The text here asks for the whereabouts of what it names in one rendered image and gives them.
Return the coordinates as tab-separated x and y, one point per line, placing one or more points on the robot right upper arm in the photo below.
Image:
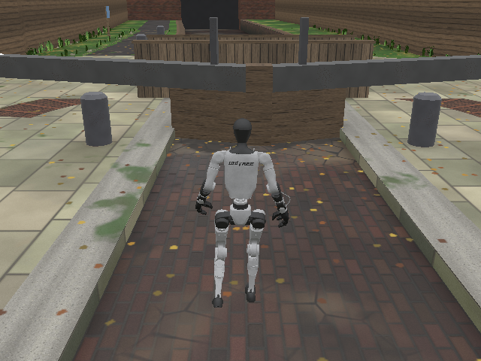
265	159

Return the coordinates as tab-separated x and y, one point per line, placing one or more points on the robot left upper arm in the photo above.
218	157

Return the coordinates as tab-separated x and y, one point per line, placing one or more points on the robot left foot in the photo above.
217	302

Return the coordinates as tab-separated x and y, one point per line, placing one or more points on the robot right hand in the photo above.
284	216

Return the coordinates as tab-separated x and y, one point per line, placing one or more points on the right robot shin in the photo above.
252	267

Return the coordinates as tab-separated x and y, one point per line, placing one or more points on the left robot forearm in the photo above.
203	194

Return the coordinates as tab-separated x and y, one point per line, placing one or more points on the right robot forearm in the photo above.
279	201

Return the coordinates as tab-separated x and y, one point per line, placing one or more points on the robot left hand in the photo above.
199	209

